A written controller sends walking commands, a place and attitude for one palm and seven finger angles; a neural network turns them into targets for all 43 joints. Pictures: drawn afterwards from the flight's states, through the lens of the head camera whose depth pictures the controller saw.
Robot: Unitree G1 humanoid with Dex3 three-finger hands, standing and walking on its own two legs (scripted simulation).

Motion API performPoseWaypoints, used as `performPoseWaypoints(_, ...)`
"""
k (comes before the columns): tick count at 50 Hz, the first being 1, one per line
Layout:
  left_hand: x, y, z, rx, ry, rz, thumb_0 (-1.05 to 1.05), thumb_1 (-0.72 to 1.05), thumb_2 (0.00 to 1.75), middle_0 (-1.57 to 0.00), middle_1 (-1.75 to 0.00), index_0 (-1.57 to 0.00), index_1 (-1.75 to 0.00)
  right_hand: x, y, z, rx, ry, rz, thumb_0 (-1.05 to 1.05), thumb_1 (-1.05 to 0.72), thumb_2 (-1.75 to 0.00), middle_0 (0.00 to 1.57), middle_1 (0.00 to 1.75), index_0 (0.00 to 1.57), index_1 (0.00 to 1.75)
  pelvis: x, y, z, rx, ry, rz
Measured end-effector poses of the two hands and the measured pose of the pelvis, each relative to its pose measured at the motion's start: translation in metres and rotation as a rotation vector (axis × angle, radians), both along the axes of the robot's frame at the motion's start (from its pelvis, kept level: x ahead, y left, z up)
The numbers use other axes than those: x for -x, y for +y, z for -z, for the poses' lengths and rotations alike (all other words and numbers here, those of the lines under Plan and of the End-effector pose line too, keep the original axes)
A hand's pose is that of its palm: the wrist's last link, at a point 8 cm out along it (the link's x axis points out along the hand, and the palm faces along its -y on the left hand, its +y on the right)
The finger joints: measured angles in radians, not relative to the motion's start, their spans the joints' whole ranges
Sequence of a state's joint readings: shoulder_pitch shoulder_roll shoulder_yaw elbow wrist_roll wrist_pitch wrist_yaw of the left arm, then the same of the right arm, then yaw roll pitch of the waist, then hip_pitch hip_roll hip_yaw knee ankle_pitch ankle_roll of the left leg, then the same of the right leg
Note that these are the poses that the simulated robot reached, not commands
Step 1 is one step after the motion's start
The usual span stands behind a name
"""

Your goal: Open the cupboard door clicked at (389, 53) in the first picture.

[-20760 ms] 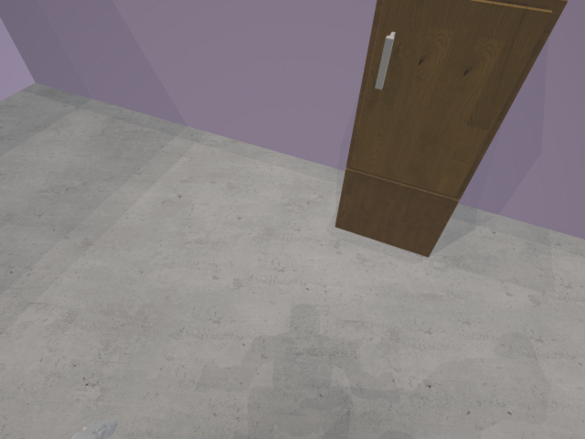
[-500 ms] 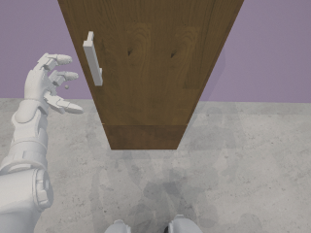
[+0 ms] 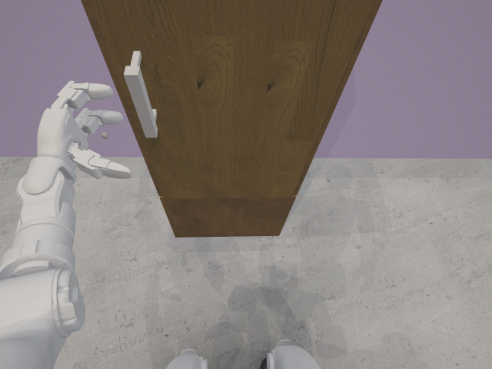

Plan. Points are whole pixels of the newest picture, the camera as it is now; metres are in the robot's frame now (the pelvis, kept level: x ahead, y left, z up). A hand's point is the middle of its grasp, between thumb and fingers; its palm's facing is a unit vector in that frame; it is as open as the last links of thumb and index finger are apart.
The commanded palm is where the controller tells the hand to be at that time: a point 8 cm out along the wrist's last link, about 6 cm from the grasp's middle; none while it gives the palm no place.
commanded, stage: slide the fingers in behind the handle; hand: left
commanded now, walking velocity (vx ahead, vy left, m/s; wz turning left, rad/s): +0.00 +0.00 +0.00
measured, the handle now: (144, 97) +0.55 +0.15 +0.09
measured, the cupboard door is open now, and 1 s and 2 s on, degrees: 1 1 1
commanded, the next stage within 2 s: move the hooked fingers beside the handle in 1.66 s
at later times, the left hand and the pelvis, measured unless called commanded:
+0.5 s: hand (124, 138) +0.46 +0.17 +0.08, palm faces -0.05 -1.00 -0.01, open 14.0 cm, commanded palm +0.43 +0.23 +0.09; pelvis +0.00 -0.01 +0.00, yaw +1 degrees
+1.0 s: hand (128, 142) +0.45 +0.16 +0.09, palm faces -0.01 -1.00 -0.02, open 14.2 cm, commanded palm +0.43 +0.20 +0.09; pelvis -0.01 -0.01 +0.00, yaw +1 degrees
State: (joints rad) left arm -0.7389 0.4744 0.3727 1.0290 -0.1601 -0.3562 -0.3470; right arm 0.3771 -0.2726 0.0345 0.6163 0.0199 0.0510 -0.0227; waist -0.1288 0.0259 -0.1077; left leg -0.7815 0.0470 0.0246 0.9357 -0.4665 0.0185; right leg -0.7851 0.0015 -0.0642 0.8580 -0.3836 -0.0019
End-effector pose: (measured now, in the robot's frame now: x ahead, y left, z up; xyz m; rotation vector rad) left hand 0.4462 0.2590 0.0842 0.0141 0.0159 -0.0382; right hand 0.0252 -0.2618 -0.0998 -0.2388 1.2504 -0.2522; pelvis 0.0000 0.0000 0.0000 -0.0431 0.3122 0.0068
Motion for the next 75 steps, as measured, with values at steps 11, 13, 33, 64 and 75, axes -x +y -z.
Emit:
performPoseWaypoints(11, 0.007, -0.005, -0.001, -0.005, 0.018, -0.002, -0.01, -0.50, 0.30, -0.30, -1.20, -0.30, -1.20, -0.014, -0.002, 0.000, -0.012, -0.033, -0.019, 0.00, -0.90, -0.90, 0.20, 0.30, 0.21, 0.30, -0.001, -0.004, -0.002, -0.003, -0.016, -0.009)
performPoseWaypoints(13, 0.007, -0.008, 0.000, -0.002, 0.018, 0.003, -0.01, -0.50, 0.30, -0.30, -1.20, -0.30, -1.20, -0.016, -0.002, 0.000, -0.011, -0.037, -0.026, 0.00, -0.90, -0.90, 0.20, 0.30, 0.21, 0.30, 0.000, -0.005, -0.002, -0.004, -0.016, -0.012)
performPoseWaypoints(33, 0.012, -0.032, -0.005, -0.016, -0.011, -0.003, -0.01, -0.50, 0.31, -0.30, -1.20, -0.30, -1.20, -0.011, -0.003, 0.002, -0.035, -0.060, -0.012, 0.00, -0.91, -0.90, 0.20, 0.30, 0.21, 0.30, 0.002, -0.008, -0.003, -0.012, -0.028, -0.004)
performPoseWaypoints(64, 0.022, -0.044, -0.004, -0.003, -0.023, -0.055, -0.01, -0.50, 0.30, -0.23, -1.22, -0.22, -1.20, -0.021, 0.005, 0.009, -0.054, -0.060, -0.085, 0.00, -0.91, -0.90, 0.20, 0.30, 0.21, 0.30, 0.009, -0.004, 0.000, -0.007, -0.034, -0.043)
performPoseWaypoints(75, 0.022, -0.046, -0.004, -0.011, -0.026, -0.063, -0.01, -0.50, 0.30, -0.22, -1.22, -0.20, -1.21, -0.034, 0.009, 0.011, -0.065, -0.067, -0.115, 0.00, -0.91, -0.90, 0.20, 0.30, 0.21, 0.30, 0.006, -0.003, 0.000, -0.006, -0.031, -0.054)
